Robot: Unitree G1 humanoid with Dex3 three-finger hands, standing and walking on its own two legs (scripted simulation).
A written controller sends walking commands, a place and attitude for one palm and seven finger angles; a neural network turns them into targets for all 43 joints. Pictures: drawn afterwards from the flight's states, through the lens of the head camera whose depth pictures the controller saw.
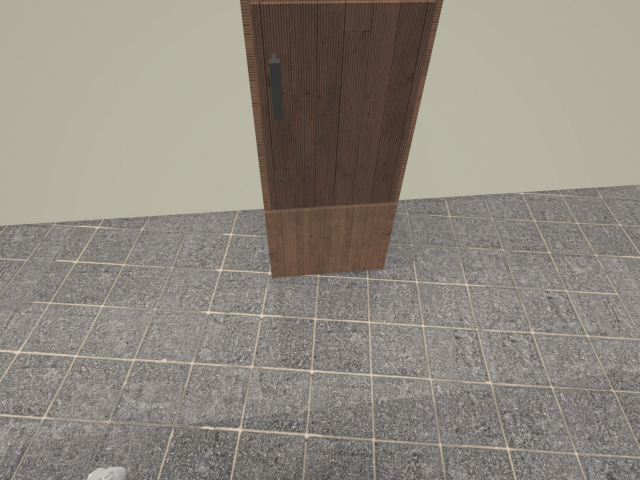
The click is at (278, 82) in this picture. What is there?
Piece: cupboard door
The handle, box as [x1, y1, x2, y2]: [269, 53, 282, 119]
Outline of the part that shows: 272,53 272,58 269,59 273,119 282,118 279,59 276,59 275,53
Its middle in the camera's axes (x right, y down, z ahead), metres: -0.11 -0.37 +0.93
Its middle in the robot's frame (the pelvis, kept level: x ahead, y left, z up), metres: +0.94 +0.16 +0.05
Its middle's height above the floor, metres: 0.82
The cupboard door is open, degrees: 0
